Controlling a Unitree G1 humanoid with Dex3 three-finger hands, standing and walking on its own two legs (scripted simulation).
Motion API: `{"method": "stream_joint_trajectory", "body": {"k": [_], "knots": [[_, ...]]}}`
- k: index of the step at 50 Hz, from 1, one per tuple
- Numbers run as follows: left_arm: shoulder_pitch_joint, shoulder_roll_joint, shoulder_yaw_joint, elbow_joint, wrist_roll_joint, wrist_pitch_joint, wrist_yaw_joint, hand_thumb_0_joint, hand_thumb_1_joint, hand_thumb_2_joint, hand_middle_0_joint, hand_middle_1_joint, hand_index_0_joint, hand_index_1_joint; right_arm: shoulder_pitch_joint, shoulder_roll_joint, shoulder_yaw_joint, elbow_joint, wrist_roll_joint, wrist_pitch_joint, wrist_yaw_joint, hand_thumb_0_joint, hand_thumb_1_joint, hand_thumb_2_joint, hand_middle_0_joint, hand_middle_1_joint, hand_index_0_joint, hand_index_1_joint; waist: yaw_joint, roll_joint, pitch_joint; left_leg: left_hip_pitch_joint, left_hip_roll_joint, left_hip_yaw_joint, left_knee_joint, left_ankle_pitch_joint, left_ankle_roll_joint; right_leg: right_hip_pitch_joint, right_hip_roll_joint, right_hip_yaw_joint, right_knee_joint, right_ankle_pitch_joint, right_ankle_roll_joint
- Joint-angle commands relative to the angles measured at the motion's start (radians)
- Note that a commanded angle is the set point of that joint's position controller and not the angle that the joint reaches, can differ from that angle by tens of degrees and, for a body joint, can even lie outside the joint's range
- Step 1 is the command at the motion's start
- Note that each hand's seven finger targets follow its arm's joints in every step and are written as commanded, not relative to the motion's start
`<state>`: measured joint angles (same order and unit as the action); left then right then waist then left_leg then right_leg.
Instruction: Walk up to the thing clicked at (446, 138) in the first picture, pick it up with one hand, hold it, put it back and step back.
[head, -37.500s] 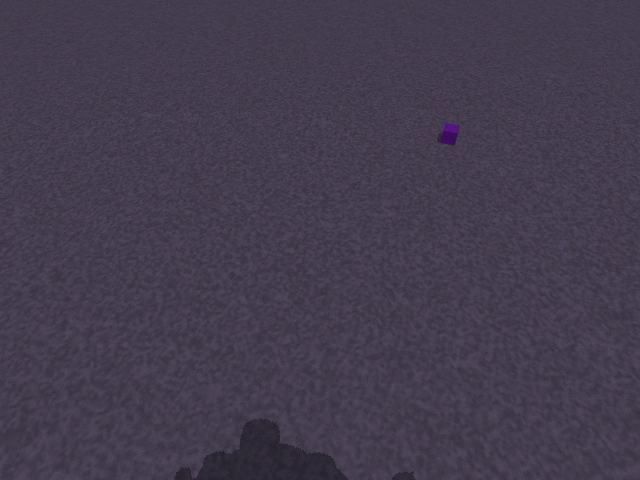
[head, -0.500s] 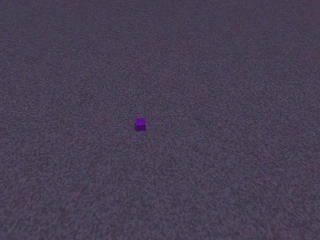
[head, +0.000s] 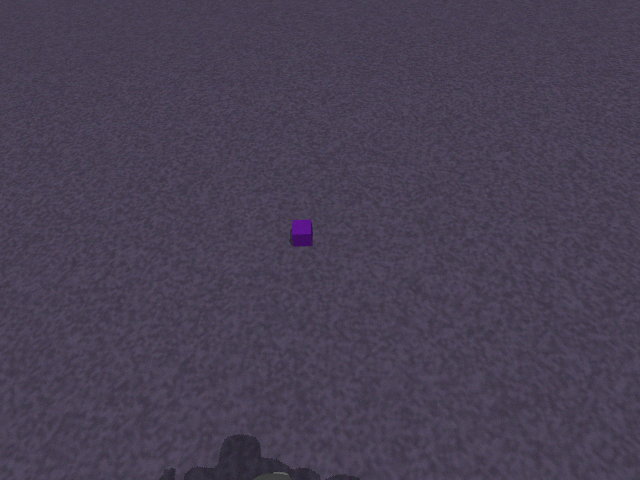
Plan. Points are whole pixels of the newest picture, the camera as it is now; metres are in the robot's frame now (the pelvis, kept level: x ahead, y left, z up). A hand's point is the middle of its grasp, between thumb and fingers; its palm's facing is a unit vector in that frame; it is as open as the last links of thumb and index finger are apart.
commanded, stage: step back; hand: left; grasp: from above
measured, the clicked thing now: (302, 233) +1.06 +0.17 -0.72
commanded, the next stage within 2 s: stand in 0.20 s
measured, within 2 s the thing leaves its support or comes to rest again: neither
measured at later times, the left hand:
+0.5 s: hand out of the picture +0.10 +0.28 -0.14, palm faces -0.05 -0.94 -0.33, open 7.4 cm
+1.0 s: hand out of the picture +0.09 +0.27 -0.14, palm faces -0.08 -0.94 -0.34, open 7.4 cm
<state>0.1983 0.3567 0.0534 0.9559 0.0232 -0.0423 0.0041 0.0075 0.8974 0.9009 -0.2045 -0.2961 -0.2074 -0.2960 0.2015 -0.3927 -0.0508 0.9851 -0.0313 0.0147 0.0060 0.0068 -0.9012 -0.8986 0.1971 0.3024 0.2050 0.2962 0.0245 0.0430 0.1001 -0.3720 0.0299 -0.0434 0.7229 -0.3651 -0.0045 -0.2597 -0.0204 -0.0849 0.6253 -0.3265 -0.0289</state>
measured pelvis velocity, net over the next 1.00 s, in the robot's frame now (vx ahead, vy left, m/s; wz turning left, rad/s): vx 0.01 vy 0.02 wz -0.03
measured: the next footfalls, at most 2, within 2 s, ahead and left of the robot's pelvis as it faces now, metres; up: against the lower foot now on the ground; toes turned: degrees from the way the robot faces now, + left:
left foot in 0.04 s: +0.09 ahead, +0.15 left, +0.00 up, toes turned +1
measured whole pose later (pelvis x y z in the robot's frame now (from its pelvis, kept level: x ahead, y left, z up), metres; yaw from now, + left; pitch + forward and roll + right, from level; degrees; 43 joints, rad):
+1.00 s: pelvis +0.01 +0.02 +0.02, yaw -2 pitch -2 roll +0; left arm 0.12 0.36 -0.01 1.14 0.01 -0.02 -0.01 0.01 0.90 0.90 -0.20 -0.30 -0.20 -0.30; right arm 0.11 -0.34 0.00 1.15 -0.02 -0.01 0.02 0.01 -0.90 -0.90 0.20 0.30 0.21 0.30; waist -0.01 0.00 0.05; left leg -0.16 0.03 0.03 0.32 -0.12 -0.02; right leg -0.11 -0.02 -0.04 0.34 -0.19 0.01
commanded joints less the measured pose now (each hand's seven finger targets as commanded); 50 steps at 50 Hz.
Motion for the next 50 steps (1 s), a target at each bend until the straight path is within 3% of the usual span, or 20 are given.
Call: {"method": "stream_joint_trajectory", "body": {"k": [1,2,3,4,5,6,9,10,11,13,14,19,21,27,32,36,41,45,50], "knots": [[-0.048,0.267,0.054,-0.073,-0.020,-0.008,0.027,0.000,0.900,0.900,-0.200,-0.300,-0.200,-0.300,0.012,-0.137,-0.037,-0.030,0.006,-0.026,-0.016,0.000,-0.900,-0.900,0.200,0.300,0.200,0.300,-0.027,-0.171,-0.130,0.143,-0.015,0.074,-0.211,0.246,0.024,0.043,-0.183,0.145,-0.036,0.624,-0.068],[-0.050,0.252,0.048,-0.081,-0.019,-0.004,0.028,0.000,0.900,0.900,-0.200,-0.300,-0.200,-0.300,0.016,-0.167,-0.047,-0.025,0.003,-0.028,-0.019,0.000,-0.900,-0.900,0.200,0.300,0.200,0.300,-0.026,-0.123,-0.165,0.183,0.021,0.026,-0.212,0.398,0.045,0.045,-0.161,0.136,0.011,0.572,-0.042],[-0.034,0.233,0.040,-0.082,-0.022,-0.001,0.029,0.000,0.900,0.900,-0.200,-0.300,-0.200,-0.300,-0.004,-0.206,-0.055,-0.029,0.000,-0.029,-0.022,0.000,-0.900,-0.900,0.200,0.300,0.200,0.300,-0.012,-0.036,-0.189,0.215,0.111,-0.074,-0.205,0.511,0.079,-0.001,-0.117,0.121,0.045,0.441,-0.018],[-0.021,0.226,0.036,-0.067,-0.033,0.006,0.029,0.000,0.900,0.900,-0.200,-0.300,-0.200,-0.300,-0.069,-0.233,-0.055,-0.044,0.008,-0.029,-0.021,0.000,-0.900,-0.900,0.200,0.300,0.200,0.300,0.001,0.029,-0.211,0.160,0.185,-0.171,-0.222,0.447,0.154,0.015,-0.034,0.085,0.089,0.198,0.009],[-0.022,0.216,0.033,-0.043,-0.034,0.011,0.033,0.000,0.900,0.900,-0.200,-0.300,-0.200,-0.300,-0.114,-0.240,-0.053,-0.045,0.016,-0.025,-0.020,0.000,-0.900,-0.900,0.200,0.300,0.200,0.300,0.007,0.072,-0.200,0.085,0.228,-0.205,-0.236,0.367,0.195,0.063,-0.006,0.079,0.089,0.040,0.003],[-0.033,0.216,0.029,-0.031,-0.028,0.011,0.032,0.000,0.900,0.900,-0.200,-0.300,-0.200,-0.300,-0.136,-0.227,-0.047,-0.039,0.014,-0.023,-0.019,0.000,-0.900,-0.900,0.200,0.300,0.200,0.300,0.009,0.068,-0.183,0.036,0.220,-0.183,-0.250,0.325,0.183,0.106,-0.007,0.091,0.041,-0.026,-0.006],[-0.026,0.252,0.036,-0.004,-0.014,-0.003,0.025,0.000,0.900,0.900,-0.200,-0.300,-0.200,-0.300,-0.169,-0.182,-0.029,-0.031,0.013,-0.019,-0.016,0.000,-0.900,-0.900,0.200,0.300,0.200,0.300,0.009,0.033,-0.173,0.025,0.114,-0.083,-0.191,0.226,0.075,0.103,-0.094,0.191,-0.111,0.107,-0.032],[-0.046,0.219,0.007,0.024,-0.011,-0.003,0.014,0.000,0.900,0.900,-0.200,-0.300,-0.200,-0.300,-0.112,-0.155,-0.015,-0.014,0.027,-0.028,-0.009,0.000,-0.900,-0.900,0.200,0.300,0.200,0.300,-0.024,0.000,-0.175,0.089,0.075,-0.070,-0.241,0.159,0.051,0.079,-0.136,0.203,-0.170,0.106,-0.036],[-0.080,0.225,0.005,0.024,-0.012,-0.001,0.006,0.000,0.900,0.900,-0.200,-0.300,-0.200,-0.300,-0.109,-0.167,-0.014,0.003,0.025,-0.035,-0.007,0.000,-0.900,-0.900,0.200,0.300,0.200,0.300,-0.033,0.002,-0.145,0.139,0.082,-0.072,-0.280,0.162,0.048,0.026,-0.125,0.197,-0.173,0.084,-0.026],[-0.091,0.196,-0.010,0.037,-0.021,0.001,0.001,0.000,0.900,0.900,-0.200,-0.300,-0.200,-0.300,-0.151,-0.187,-0.012,0.020,0.018,-0.047,-0.004,0.000,-0.900,-0.900,0.200,0.300,0.200,0.300,-0.016,0.057,-0.145,0.168,0.130,-0.114,-0.327,0.237,0.057,0.045,-0.076,0.140,-0.167,0.106,-0.003],[-0.090,0.189,-0.016,0.048,-0.024,0.002,0.002,0.000,0.900,0.900,-0.200,-0.300,-0.200,-0.300,-0.172,-0.185,-0.010,0.023,0.018,-0.050,-0.002,0.000,-0.900,-0.900,0.200,0.300,0.200,0.300,-0.006,0.054,-0.125,0.147,0.142,-0.129,-0.345,0.254,0.056,0.080,-0.076,0.129,-0.187,0.113,0.000],[-0.109,0.209,-0.014,0.088,-0.021,-0.003,0.000,0.000,0.900,0.900,-0.200,-0.300,-0.200,-0.300,-0.169,-0.172,-0.004,0.048,0.023,-0.059,-0.005,0.000,-0.900,-0.900,0.200,0.300,0.200,0.300,-0.017,-0.019,-0.144,0.241,0.122,-0.074,-0.362,0.402,0.040,0.129,-0.099,0.136,-0.248,0.257,0.011],[-0.119,0.206,-0.017,0.097,-0.020,-0.004,-0.002,0.000,0.900,0.900,-0.200,-0.300,-0.200,-0.300,-0.170,-0.165,-0.001,0.055,0.026,-0.059,-0.003,0.000,-0.900,-0.900,0.200,0.300,0.200,0.300,-0.023,-0.015,-0.119,0.231,0.115,-0.067,-0.401,0.338,0.034,0.122,-0.100,0.138,-0.284,0.212,0.013],[-0.127,0.201,-0.021,0.117,-0.016,-0.003,-0.002,0.000,0.900,0.900,-0.200,-0.300,-0.200,-0.300,-0.194,-0.157,-0.001,0.071,0.024,-0.058,-0.003,0.000,-0.900,-0.900,0.200,0.300,0.200,0.300,-0.016,-0.012,-0.131,0.259,0.110,-0.047,-0.435,0.309,0.021,0.137,-0.110,0.140,-0.327,0.196,0.017],[-0.121,0.205,-0.021,0.131,-0.012,-0.001,-0.005,0.000,0.900,0.900,-0.200,-0.300,-0.200,-0.300,-0.196,-0.164,-0.002,0.085,0.023,-0.053,-0.001,0.000,-0.900,-0.900,0.200,0.300,0.200,0.300,-0.018,-0.012,-0.095,0.232,0.106,-0.057,-0.479,0.156,0.017,0.114,-0.108,0.143,-0.353,0.116,0.017],[-0.127,0.207,-0.023,0.128,-0.011,-0.003,-0.004,0.000,0.900,0.900,-0.200,-0.300,-0.200,-0.300,-0.188,-0.155,0.001,0.091,0.022,-0.052,0.001,0.000,-0.900,-0.900,0.200,0.300,0.200,0.300,-0.024,-0.044,-0.110,0.251,0.103,-0.046,-0.466,0.197,0.014,0.104,-0.115,0.151,-0.364,0.118,0.016],[-0.130,0.216,-0.022,0.123,-0.013,-0.007,0.000,0.000,0.900,0.900,-0.200,-0.300,-0.200,-0.300,-0.176,-0.156,0.003,0.099,0.022,-0.053,0.000,0.000,-0.900,-0.900,0.200,0.300,0.200,0.300,-0.026,-0.046,-0.150,0.274,0.107,-0.034,-0.442,0.301,0.018,0.141,-0.126,0.155,-0.357,0.217,0.016],[-0.122,0.216,-0.024,0.126,-0.014,-0.003,0.001,0.000,0.900,0.900,-0.200,-0.300,-0.200,-0.300,-0.156,-0.150,0.009,0.108,0.021,-0.047,0.002,0.000,-0.900,-0.900,0.200,0.300,0.200,0.300,-0.030,-0.058,-0.095,0.241,0.099,-0.034,-0.460,0.213,0.009,0.100,-0.117,0.157,-0.380,0.116,0.017],[-0.113,0.213,-0.025,0.124,-0.015,-0.001,0.001,0.000,0.900,0.900,-0.200,-0.300,-0.200,-0.300,-0.148,-0.160,0.007,0.111,0.020,-0.045,0.001,0.000,-0.900,-0.900,0.200,0.300,0.200,0.300,-0.030,-0.044,-0.109,0.245,0.104,-0.032,-0.451,0.230,0.011,0.116,-0.120,0.161,-0.380,0.130,0.014]]}}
